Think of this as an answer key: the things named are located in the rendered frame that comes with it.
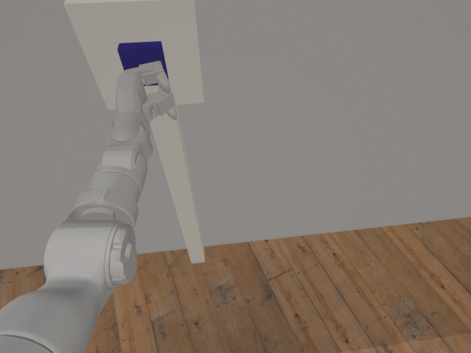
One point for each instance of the panel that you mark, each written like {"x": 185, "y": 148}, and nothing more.
{"x": 100, "y": 26}

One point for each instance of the left robot hand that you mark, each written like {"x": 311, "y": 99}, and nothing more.
{"x": 131, "y": 94}

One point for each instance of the button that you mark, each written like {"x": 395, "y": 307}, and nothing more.
{"x": 134, "y": 54}

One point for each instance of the robot left forearm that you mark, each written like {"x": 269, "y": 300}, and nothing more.
{"x": 118, "y": 182}

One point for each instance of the left robot upper arm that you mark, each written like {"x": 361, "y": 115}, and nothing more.
{"x": 85, "y": 262}

